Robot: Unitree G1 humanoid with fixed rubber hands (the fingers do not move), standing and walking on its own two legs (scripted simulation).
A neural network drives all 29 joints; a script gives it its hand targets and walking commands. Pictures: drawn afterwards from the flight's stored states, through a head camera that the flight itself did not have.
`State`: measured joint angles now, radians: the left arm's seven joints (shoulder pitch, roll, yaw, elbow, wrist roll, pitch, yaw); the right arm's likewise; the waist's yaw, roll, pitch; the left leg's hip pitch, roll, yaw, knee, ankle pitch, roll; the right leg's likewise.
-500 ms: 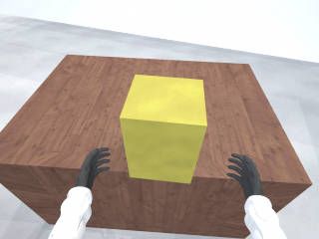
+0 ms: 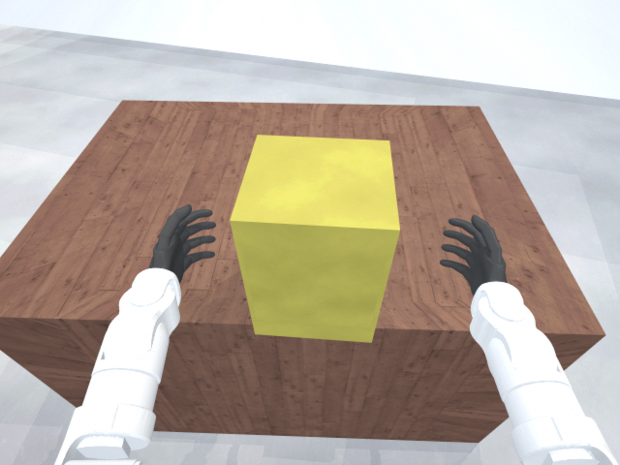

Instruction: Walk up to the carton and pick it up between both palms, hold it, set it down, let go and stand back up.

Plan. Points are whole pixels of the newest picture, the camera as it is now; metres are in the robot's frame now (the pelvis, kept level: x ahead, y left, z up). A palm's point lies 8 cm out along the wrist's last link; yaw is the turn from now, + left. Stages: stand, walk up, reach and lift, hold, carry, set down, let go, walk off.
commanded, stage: reach and lift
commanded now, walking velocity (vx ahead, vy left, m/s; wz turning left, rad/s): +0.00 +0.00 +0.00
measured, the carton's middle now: (317, 244) +0.44 +0.05 +0.02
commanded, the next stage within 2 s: none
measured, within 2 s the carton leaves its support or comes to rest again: neither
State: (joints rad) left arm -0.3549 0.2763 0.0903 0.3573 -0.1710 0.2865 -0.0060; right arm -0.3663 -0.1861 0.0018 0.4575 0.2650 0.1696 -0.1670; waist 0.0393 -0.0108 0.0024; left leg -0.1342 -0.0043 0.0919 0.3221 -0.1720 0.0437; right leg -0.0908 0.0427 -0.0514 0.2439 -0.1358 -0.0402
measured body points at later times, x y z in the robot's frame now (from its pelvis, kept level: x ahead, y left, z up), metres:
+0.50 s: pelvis +0.00 +0.00 +0.00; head +0.01 +0.01 +0.45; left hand +0.41 +0.24 +0.16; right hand +0.44 -0.17 +0.15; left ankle +0.00 +0.08 -0.75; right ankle +0.00 -0.10 -0.75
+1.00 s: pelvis +0.00 -0.01 +0.00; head +0.01 +0.00 +0.45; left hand +0.45 +0.24 +0.21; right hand +0.47 -0.16 +0.20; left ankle +0.00 +0.08 -0.75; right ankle +0.00 -0.10 -0.75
